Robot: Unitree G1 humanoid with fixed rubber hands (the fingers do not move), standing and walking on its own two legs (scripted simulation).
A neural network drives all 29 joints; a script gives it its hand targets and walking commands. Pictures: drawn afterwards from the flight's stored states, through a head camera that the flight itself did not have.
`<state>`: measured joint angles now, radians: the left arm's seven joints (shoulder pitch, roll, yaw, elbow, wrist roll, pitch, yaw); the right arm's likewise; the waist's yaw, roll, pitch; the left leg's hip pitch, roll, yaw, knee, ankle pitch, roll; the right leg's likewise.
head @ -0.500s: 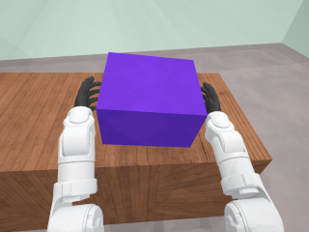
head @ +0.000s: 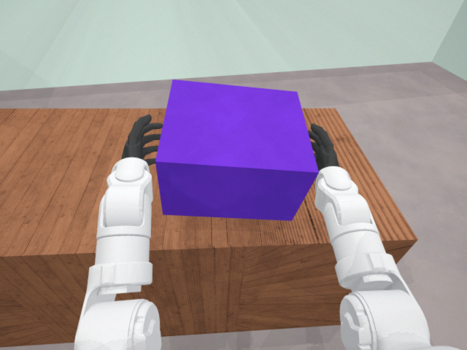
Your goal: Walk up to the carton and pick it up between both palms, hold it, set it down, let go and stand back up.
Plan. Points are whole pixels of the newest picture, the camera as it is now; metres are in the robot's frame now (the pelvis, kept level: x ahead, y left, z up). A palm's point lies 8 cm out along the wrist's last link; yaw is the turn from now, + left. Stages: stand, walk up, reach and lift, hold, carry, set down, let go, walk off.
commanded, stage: hold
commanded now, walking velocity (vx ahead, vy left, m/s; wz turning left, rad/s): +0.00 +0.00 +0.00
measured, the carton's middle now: (232, 150) +0.42 +0.00 +0.15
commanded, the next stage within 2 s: none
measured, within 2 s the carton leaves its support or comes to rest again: neither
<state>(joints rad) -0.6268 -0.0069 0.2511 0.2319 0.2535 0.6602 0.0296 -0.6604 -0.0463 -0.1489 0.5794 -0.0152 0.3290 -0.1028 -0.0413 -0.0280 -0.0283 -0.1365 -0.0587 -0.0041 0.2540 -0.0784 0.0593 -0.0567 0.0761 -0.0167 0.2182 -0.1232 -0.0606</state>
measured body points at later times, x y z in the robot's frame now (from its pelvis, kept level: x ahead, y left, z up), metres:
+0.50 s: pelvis +0.00 +0.00 +0.00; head -0.01 +0.02 +0.45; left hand +0.40 +0.17 +0.15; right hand +0.41 -0.15 +0.14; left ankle +0.04 +0.08 -0.75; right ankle +0.00 -0.08 -0.75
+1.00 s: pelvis +0.00 +0.01 +0.00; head -0.02 +0.03 +0.45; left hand +0.40 +0.17 +0.17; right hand +0.41 -0.16 +0.15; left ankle +0.04 +0.08 -0.75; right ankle +0.00 -0.08 -0.75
